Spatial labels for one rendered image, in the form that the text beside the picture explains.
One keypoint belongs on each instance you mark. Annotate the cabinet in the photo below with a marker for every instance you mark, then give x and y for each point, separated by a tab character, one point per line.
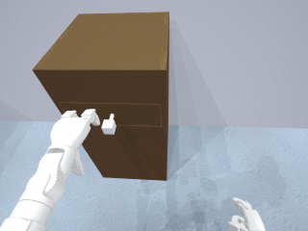
115	58

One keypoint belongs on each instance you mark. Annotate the drawer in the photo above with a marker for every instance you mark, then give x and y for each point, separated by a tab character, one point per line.
144	114

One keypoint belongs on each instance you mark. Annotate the robot left hand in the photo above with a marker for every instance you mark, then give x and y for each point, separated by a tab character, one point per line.
71	131

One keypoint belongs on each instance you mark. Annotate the robot left forearm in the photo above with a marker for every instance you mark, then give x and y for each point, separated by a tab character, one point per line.
36	204

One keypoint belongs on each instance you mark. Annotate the robot right hand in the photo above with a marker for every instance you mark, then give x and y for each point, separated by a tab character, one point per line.
251	220

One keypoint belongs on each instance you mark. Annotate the handle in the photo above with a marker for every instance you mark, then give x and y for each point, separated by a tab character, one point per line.
109	125

